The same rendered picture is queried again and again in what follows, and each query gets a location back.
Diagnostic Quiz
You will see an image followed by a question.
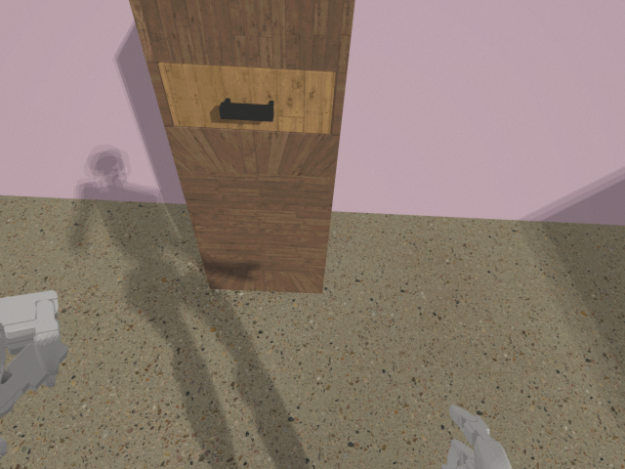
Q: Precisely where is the cabinet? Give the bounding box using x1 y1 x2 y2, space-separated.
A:
129 0 355 294

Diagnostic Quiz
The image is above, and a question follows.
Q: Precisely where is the drawer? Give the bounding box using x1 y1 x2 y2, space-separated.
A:
158 62 336 134

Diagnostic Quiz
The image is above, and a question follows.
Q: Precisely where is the robot left hand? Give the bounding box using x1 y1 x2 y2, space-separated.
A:
0 290 68 417

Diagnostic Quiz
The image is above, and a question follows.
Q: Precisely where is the robot right hand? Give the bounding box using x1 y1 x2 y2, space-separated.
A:
441 405 512 469

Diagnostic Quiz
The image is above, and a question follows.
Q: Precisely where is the handle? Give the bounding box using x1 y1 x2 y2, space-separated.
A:
219 98 273 122

